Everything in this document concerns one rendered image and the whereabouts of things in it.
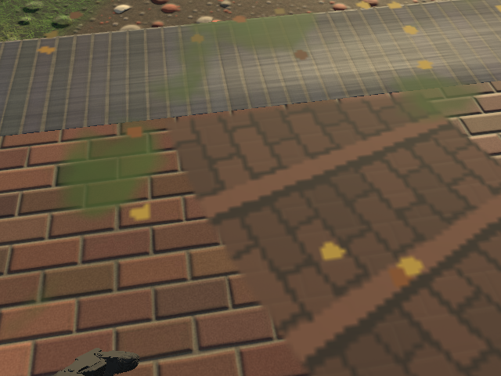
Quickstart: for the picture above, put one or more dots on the robot left hand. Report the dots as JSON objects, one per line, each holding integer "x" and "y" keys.
{"x": 98, "y": 363}

